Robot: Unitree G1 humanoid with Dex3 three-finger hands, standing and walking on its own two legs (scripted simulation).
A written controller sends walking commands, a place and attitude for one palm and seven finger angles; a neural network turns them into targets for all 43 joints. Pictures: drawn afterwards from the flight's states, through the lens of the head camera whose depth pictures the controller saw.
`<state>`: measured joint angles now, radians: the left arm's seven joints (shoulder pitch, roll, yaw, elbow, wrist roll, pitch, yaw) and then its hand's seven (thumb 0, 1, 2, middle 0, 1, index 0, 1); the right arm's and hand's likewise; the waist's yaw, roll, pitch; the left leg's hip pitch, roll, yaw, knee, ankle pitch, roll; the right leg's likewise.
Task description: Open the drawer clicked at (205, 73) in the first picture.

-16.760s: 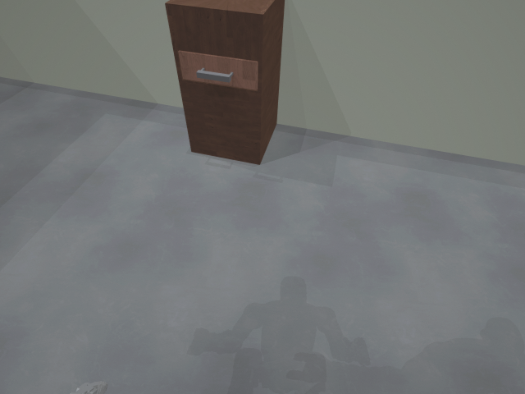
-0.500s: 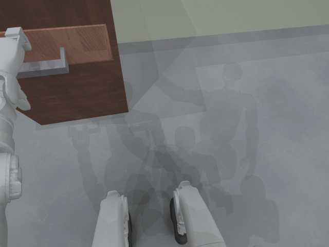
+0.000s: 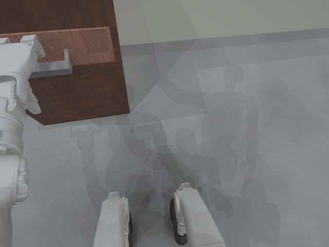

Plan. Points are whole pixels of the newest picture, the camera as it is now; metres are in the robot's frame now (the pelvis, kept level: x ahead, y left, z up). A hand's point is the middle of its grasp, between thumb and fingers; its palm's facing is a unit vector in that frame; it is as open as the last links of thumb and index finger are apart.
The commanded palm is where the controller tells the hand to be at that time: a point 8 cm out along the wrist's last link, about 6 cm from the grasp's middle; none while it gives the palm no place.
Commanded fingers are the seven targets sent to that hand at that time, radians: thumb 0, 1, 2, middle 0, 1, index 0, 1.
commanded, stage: re-aim the fingers above the handle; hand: left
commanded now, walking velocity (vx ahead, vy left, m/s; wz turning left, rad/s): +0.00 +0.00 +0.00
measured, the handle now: (38, 62) +0.59 +0.29 -0.08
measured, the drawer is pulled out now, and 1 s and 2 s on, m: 0.00 0.00 0.00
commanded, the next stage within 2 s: lower the fingers behind the handle in 1.30 s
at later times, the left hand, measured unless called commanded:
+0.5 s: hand (11, 94) +0.47 +0.31 -0.02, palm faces -0.15 -0.04 -0.99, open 13.8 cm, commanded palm +0.50 +0.30 +0.03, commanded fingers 0.00 -0.50 0.30 -0.30 -1.20 -0.30 -1.20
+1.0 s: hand (10, 70) +0.52 +0.30 +0.01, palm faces +0.06 -0.04 -1.00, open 13.8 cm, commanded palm +0.50 +0.30 +0.03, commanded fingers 0.00 -0.50 0.30 -0.30 -1.20 -0.30 -1.20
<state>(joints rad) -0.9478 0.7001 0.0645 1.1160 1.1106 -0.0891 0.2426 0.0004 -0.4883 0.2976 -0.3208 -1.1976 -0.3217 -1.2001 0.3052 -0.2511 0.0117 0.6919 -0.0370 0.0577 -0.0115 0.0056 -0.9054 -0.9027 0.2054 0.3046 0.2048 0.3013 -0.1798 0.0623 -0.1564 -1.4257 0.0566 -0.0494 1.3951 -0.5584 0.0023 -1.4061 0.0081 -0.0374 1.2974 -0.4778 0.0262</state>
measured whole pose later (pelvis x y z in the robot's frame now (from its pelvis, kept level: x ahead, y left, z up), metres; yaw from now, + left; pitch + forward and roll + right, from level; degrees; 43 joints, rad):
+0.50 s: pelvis +0.00 +0.00 +0.00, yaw +1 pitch +32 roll -4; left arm -0.76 0.71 0.12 0.95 1.10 -0.26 0.24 0.00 -0.49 0.30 -0.33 -1.20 -0.33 -1.20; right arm 0.28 -0.25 0.00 0.72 -0.03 0.04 -0.04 0.01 -0.90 -0.90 0.21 0.30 0.21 0.30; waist -0.12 0.04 -0.18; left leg -1.40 0.05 -0.05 1.39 -0.56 0.00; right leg -1.38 0.00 -0.04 1.30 -0.49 0.02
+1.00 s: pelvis +0.00 +0.00 +0.00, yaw +0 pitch +32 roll -5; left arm -0.85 0.72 0.15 1.03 1.14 -0.23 0.41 0.00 -0.49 0.30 -0.33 -1.20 -0.32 -1.20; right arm 0.27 -0.25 0.03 0.72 -0.05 0.07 -0.02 0.01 -0.90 -0.90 0.21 0.30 0.21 0.30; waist -0.17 0.05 -0.18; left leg -1.40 0.05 -0.06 1.42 -0.58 0.00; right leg -1.38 0.01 -0.04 1.32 -0.50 0.03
